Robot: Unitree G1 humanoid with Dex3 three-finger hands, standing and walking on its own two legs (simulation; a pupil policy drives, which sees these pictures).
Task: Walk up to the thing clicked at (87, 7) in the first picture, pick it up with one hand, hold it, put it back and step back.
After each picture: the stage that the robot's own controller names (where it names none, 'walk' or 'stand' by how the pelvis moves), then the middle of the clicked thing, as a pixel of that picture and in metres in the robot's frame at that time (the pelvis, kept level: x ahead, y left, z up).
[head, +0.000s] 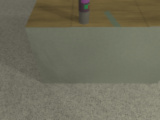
stand; (84, 4) +0.97 +0.00 +0.01
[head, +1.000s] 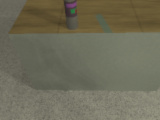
walk; (70, 8) +0.86 +0.11 +0.03
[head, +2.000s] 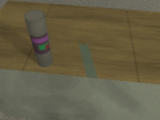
stand; (40, 41) +0.53 +0.21 +0.04
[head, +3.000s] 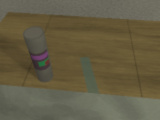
stand; (40, 57) +0.48 +0.19 +0.02
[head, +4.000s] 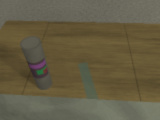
stand; (38, 66) +0.46 +0.19 +0.01
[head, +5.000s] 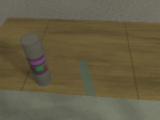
stand; (38, 62) +0.47 +0.20 +0.01
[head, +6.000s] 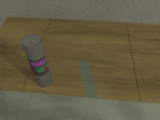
stand; (39, 63) +0.46 +0.19 +0.01
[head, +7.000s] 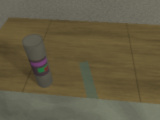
rise first; (39, 64) +0.47 +0.19 +0.01
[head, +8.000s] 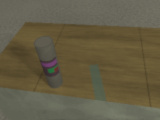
rise first; (50, 64) +0.47 +0.18 +0.01
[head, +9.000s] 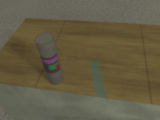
go down; (51, 61) +0.48 +0.18 +0.01
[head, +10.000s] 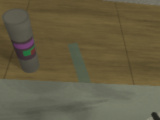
go down; (24, 45) +0.49 +0.17 +0.04
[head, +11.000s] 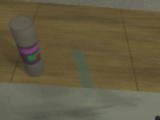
go down; (29, 51) +0.48 +0.17 +0.04
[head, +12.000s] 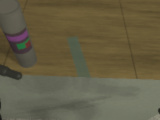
close in; (19, 38) +0.49 +0.19 +0.08
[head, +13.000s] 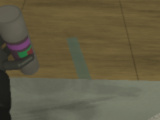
lift; (20, 46) +0.46 +0.17 +0.08
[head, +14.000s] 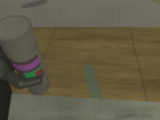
lift; (29, 63) +0.31 +0.15 +0.22
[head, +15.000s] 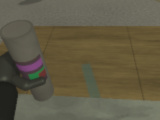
hold; (33, 67) +0.32 +0.15 +0.18
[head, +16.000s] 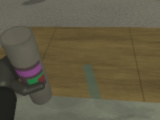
hold; (31, 71) +0.31 +0.15 +0.18
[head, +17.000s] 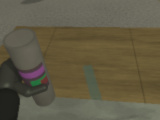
crouch; (35, 73) +0.31 +0.15 +0.17
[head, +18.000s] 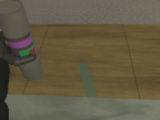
crouch; (23, 46) +0.40 +0.17 +0.19
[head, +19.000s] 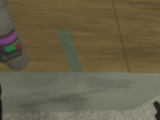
lower; (7, 40) +0.47 +0.18 +0.07
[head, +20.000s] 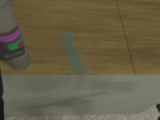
lower; (10, 38) +0.47 +0.18 +0.09
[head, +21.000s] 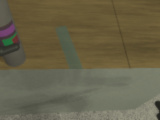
lower; (4, 33) +0.48 +0.18 +0.09
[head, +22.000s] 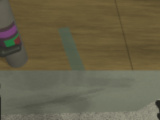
lower; (6, 34) +0.48 +0.18 +0.09
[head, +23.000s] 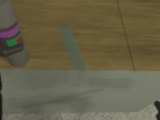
loosen; (9, 34) +0.48 +0.18 +0.09
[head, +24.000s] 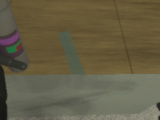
withdraw; (9, 41) +0.47 +0.18 +0.09
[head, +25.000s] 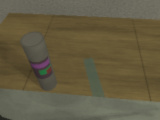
sink last; (41, 65) +0.43 +0.17 +0.05
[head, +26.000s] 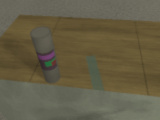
stand; (47, 58) +0.48 +0.17 +0.05
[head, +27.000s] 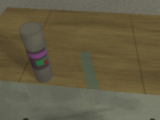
stand; (38, 56) +0.46 +0.18 +0.06
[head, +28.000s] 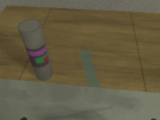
stand; (38, 53) +0.46 +0.18 +0.07
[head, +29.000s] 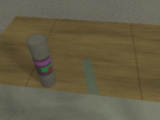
stand; (43, 63) +0.46 +0.18 +0.02
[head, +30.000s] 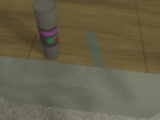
walk; (49, 34) +0.53 +0.13 +0.03
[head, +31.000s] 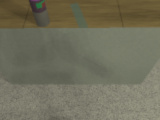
walk; (37, 1) +0.74 +0.22 +0.04
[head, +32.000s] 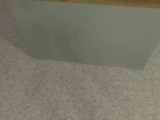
stand; out of the picture +1.07 +0.16 +0.03
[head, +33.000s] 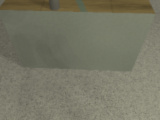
stand; out of the picture +1.08 +0.20 +0.01
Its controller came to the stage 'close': yes
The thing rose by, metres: 0.21
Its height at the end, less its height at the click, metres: +0.00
